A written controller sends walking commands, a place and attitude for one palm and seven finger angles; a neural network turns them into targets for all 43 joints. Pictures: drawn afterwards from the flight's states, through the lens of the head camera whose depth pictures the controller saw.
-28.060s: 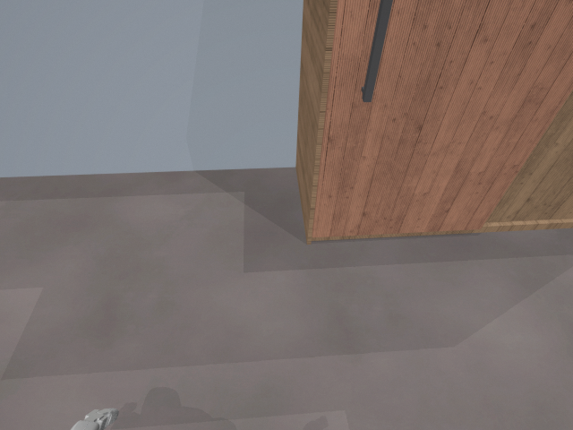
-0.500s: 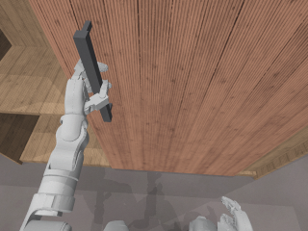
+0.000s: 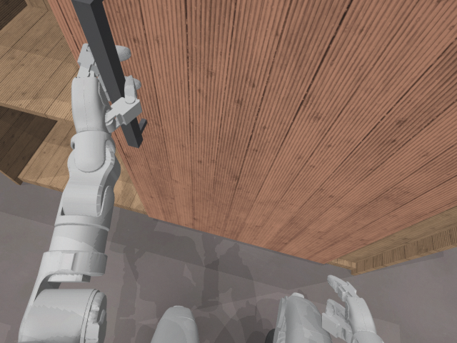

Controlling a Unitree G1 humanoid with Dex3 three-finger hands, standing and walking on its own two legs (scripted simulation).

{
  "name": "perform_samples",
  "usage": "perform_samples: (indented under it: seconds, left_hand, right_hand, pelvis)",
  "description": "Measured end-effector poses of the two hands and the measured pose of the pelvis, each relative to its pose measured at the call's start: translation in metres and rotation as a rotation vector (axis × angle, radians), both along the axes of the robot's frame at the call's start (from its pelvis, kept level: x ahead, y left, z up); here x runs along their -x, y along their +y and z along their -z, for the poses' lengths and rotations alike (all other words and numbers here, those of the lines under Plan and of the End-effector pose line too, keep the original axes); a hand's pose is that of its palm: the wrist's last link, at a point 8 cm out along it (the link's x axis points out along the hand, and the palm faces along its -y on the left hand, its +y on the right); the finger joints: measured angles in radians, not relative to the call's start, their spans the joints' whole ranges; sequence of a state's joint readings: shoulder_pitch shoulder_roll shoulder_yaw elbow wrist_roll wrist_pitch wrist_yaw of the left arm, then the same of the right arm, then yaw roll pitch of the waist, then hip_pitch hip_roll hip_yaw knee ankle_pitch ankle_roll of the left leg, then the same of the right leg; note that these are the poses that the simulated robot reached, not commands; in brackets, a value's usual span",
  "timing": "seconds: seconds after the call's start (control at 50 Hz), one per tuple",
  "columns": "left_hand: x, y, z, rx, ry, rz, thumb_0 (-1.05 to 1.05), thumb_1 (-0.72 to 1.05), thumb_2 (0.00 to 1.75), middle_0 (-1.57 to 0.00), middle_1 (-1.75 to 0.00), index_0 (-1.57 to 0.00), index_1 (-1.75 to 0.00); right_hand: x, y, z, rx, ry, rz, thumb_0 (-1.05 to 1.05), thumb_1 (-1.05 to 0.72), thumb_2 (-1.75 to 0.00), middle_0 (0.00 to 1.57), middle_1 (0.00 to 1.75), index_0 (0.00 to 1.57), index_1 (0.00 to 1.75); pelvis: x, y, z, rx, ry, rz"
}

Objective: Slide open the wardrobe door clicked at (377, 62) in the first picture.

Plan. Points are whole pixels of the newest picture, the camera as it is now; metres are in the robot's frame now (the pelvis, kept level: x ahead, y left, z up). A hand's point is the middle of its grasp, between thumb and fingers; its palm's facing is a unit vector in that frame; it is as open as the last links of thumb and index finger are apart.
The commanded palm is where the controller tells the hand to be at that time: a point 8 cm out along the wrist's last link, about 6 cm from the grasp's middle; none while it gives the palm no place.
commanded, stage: stop walking and hold the door there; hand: left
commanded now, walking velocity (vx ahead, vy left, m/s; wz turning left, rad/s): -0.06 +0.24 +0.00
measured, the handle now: (123, 81) +0.45 +0.28 +0.11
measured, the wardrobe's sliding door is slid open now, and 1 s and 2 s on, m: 0.61 0.61 0.61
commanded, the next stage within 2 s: none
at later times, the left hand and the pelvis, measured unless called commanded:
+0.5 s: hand (129, 102) +0.40 +0.26 +0.11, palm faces +0.49 -0.84 -0.23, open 6.4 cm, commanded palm +0.36 +0.29 +0.09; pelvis +0.02 -0.05 -0.02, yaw -2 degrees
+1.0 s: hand (129, 102) +0.40 +0.26 +0.12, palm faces +0.42 -0.87 -0.24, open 6.0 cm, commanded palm +0.36 +0.29 +0.09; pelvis -0.03 -0.03 -0.01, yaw -9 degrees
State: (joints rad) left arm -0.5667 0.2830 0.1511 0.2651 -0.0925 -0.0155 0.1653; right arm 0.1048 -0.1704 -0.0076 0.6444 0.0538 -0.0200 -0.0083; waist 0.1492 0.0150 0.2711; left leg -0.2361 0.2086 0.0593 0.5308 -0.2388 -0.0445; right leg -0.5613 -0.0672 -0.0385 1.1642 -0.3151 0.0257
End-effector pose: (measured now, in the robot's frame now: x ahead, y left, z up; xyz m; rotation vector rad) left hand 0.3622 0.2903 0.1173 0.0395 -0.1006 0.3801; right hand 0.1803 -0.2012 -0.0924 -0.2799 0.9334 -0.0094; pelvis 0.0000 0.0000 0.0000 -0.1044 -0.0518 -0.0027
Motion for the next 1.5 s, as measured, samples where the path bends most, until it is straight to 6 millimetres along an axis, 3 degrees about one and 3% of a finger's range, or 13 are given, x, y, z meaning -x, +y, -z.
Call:
perform_samples:
  seconds: [0.12,0.18,0.24,0.36,0.46,0.52,0.62,0.78,0.86,1.02,1.26,1.36,1.5]
  left_hand:
    - [0.001,0.006,-0.005,-0.192,0.081,-0.035,-0.07,0.66,0.82,-0.39,-1.4,-0.27,-1.34]
    - [0.002,0.003,-0.006,-0.217,0.102,-0.116,-0.09,0.64,0.81,-0.41,-1.35,-0.28,-1.34]
    - [0.004,-0.001,-0.008,-0.238,0.142,-0.191,-0.12,0.62,0.81,-0.41,-1.32,-0.27,-1.35]
    - [0.004,-0.002,-0.01,-0.219,0.174,-0.215,-0.12,0.61,0.81,-0.39,-1.29,-0.29,-1.36]
    - [0.003,0.002,-0.007,-0.198,0.127,-0.168,-0.11,0.61,0.81,-0.4,-1.33,-0.3,-1.37]
    - [0.003,0.003,-0.004,-0.187,0.085,-0.135,-0.11,0.62,0.81,-0.41,-1.35,-0.28,-1.35]
    - [0.003,0.003,-0.006,-0.179,0.113,-0.114,-0.1,0.65,0.79,-0.37,-1.35,-0.26,-1.35]
    - [0.004,0.001,-0.009,-0.18,0.162,-0.115,-0.09,0.67,0.78,-0.35,-1.32,-0.28,-1.36]
    - [0.004,0.001,-0.01,-0.161,0.181,-0.113,-0.09,0.67,0.77,-0.34,-1.3,-0.3,-1.36]
    - [0.003,0.003,-0.012,-0.156,0.199,-0.083,-0.09,0.67,0.78,-0.33,-1.31,-0.32,-1.38]
    - [0.003,0.002,-0.012,-0.152,0.209,-0.104,-0.09,0.66,0.8,-0.33,-1.31,-0.33,-1.38]
    - [0.002,0.004,-0.012,-0.169,0.205,-0.095,-0.09,0.64,0.81,-0.35,-1.3,-0.35,-1.39]
    - [-0.004,0.01,-0.003,-0.202,0.23,-0.008,-0.17,0.64,0.83,-0.4,-1.35,-0.4,-1.4]
  right_hand:
    - [-0.033,-0.028,-0.002,-0.064,-0.092,0.009,0.01,-0.9,-0.9,0.2,0.3,0.2,0.3]
    - [-0.047,-0.056,0.011,-0.104,-0.171,0.025,0.01,-0.9,-0.9,0.2,0.3,0.21,0.3]
    - [-0.05,-0.091,0.024,-0.086,-0.204,0.1,0.01,-0.9,-0.9,0.2,0.3,0.21,0.3]
    - [-0.007,-0.144,0.02,0.033,-0.137,0.222,0.01,-0.91,-0.9,0.2,0.3,0.2,0.3]
    - [0.044,-0.161,0.009,0.142,-0.069,0.269,0.01,-0.91,-0.9,0.2,0.3,0.2,0.3]
    - [0.072,-0.158,0.006,0.181,-0.047,0.307,0.01,-0.91,-0.9,0.2,0.3,0.2,0.3]
    - [0.111,-0.128,0.003,0.128,-0.015,0.348,0.01,-0.91,-0.9,0.19,0.3,0.2,0.3]
    - [0.147,-0.092,0.027,0.022,0.039,0.341,0.01,-0.9,-0.9,0.2,0.3,0.2,0.3]
    - [0.161,-0.091,0.028,0.024,0.046,0.368,0.01,-0.9,-0.9,0.2,0.3,0.2,0.3]
    - [0.183,-0.108,0.019,0.099,0.038,0.412,0.01,-0.9,-0.9,0.2,0.3,0.2,0.3]
    - [0.183,-0.117,0.024,0.095,0.075,0.398,0.01,-0.9,-0.9,0.2,0.3,0.2,0.3]
    - [0.169,-0.118,0.029,0.084,0.086,0.386,0.01,-0.9,-0.9,0.2,0.3,0.2,0.3]
    - [0.134,-0.105,0.026,0.095,0.067,0.352,0.01,-0.9,-0.9,0.2,0.3,0.2,0.3]
  pelvis:
    - [-0.02,-0.04,0.002,-0.013,0.005,0.036]
    - [-0.033,-0.063,0.021,-0.075,-0.002,0.037]
    - [-0.034,-0.067,0.026,-0.081,0.0,0.049]
    - [-0.029,-0.064,0.014,-0.136,0.011,0.045]
    - [-0.021,-0.056,0.017,-0.113,0.013,0.035]
    - [-0.014,-0.047,0.021,-0.096,-0.002,0.048]
    - [-0.008,-0.041,0.01,-0.075,0.006,0.086]
    - [0.012,-0.039,0.01,-0.087,0.023,0.13]
    - [0.023,-0.035,0.009,-0.085,0.027,0.134]
    - [0.028,-0.028,0.008,-0.094,0.031,0.147]
    - [0.022,-0.035,0.007,-0.098,0.041,0.146]
    - [0.015,-0.032,0.009,-0.092,0.045,0.131]
    - [0.006,-0.005,0.008,-0.124,0.035,0.1]
